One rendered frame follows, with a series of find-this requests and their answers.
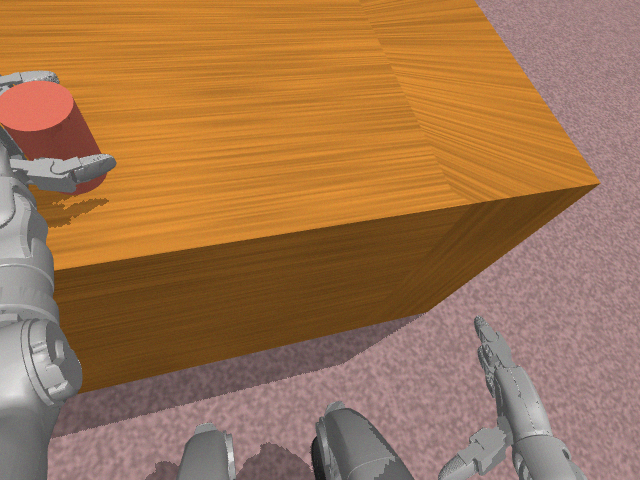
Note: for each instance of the right robot hand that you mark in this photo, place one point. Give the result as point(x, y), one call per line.
point(519, 408)

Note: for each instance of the left robot arm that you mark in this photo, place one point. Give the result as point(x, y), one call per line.
point(38, 369)

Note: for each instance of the left robot hand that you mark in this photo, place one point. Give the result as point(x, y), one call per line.
point(46, 173)

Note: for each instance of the can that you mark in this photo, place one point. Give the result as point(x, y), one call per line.
point(44, 120)

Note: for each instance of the right robot arm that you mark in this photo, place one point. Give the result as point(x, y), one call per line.
point(542, 457)

